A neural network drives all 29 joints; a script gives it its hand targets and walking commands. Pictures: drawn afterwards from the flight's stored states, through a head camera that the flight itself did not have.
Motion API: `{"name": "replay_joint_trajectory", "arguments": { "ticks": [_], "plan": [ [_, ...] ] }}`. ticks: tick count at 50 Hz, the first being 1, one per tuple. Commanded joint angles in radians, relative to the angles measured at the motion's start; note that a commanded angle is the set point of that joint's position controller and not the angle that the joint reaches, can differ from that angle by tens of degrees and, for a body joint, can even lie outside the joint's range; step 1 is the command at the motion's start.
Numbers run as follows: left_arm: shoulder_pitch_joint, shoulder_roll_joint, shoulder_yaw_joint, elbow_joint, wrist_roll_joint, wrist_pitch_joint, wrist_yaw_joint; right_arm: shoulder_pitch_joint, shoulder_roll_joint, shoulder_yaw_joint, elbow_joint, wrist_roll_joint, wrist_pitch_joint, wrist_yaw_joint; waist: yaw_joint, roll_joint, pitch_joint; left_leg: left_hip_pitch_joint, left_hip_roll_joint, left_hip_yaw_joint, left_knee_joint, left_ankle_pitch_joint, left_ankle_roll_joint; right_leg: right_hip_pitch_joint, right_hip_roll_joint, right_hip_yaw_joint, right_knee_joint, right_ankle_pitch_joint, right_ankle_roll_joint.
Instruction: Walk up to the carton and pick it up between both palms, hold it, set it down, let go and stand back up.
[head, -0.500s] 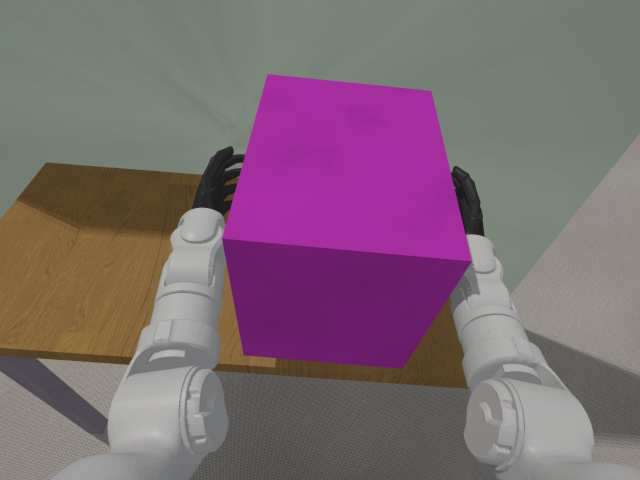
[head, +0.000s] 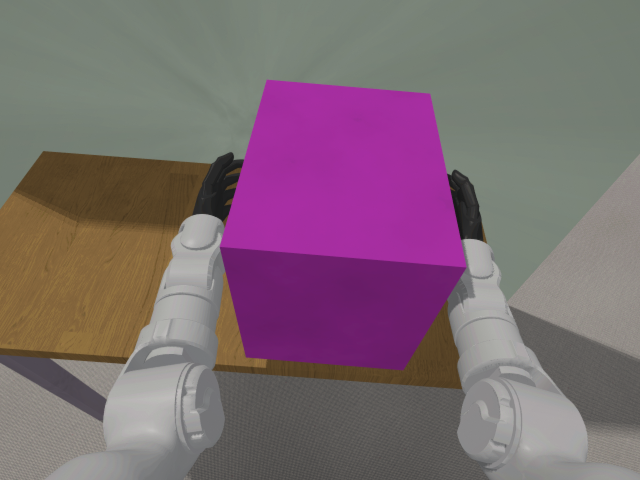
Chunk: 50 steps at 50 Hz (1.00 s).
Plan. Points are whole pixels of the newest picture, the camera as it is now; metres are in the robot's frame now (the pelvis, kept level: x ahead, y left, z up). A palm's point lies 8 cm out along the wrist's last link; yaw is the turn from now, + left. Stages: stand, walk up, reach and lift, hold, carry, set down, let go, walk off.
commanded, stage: set down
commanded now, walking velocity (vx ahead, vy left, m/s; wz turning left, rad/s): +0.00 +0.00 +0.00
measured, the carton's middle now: (336, 227) +0.44 +0.02 +0.04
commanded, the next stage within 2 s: none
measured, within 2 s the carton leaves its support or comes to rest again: rests again in 0.76 s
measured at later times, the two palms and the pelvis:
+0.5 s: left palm (219, 219) +0.42 +0.18 +0.06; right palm (460, 240) +0.41 -0.15 +0.06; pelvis +0.00 +0.00 +0.00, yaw +0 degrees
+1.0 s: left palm (218, 223) +0.43 +0.18 +0.05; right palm (454, 242) +0.42 -0.15 +0.05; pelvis +0.00 +0.00 +0.00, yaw +0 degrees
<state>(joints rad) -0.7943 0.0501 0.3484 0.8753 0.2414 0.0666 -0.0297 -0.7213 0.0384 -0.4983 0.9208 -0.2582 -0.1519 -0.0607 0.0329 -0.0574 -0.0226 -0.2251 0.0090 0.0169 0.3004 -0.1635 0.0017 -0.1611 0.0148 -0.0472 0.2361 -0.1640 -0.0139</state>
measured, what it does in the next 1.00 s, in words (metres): stands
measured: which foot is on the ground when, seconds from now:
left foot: down 0.00-1.00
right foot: down 0.00-1.00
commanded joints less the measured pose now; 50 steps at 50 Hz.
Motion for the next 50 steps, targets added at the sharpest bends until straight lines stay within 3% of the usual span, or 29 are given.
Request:
{"name": "replay_joint_trajectory", "arguments": {
  "ticks": [1, 20, 35, 50],
  "plan": [
    [-0.666, -0.530, -0.247, -0.098, -0.017, -0.071, -0.079, -0.743, 0.467, 0.307, -0.142, -0.036, -0.098, 0.131, -0.006, 0.078, -0.676, 0.235, 0.002, 0.085, 0.070, 0.574, -0.068, 0.225, 0.004, -0.057, 0.081, 0.495, 0.048],
    [-0.744, -0.471, -0.139, 0.046, 0.010, -0.169, -0.081, -0.744, 0.520, 0.226, -0.082, -0.131, -0.107, 0.144, 0.010, 0.062, -0.736, 0.109, 0.006, 0.100, 0.056, 0.490, -0.036, 0.230, -0.020, -0.039, 0.127, 0.528, 0.063],
    [-0.747, -0.466, -0.117, 0.128, 0.022, -0.242, -0.071, -0.711, 0.528, 0.180, -0.004, -0.185, -0.143, 0.146, 0.008, 0.075, -0.773, 0.153, 0.024, 0.094, 0.095, 0.573, -0.039, 0.112, -0.011, -0.050, 0.127, 0.493, 0.047],
    [-0.722, -0.438, -0.067, 0.169, 0.060, -0.264, -0.079, -0.665, 0.528, 0.137, 0.027, -0.214, -0.149, 0.141, -0.006, 0.061, -0.718, 0.073, 0.016, 0.100, 0.061, 0.469, -0.024, 0.148, -0.024, -0.043, 0.127, 0.477, 0.056]
  ]
}}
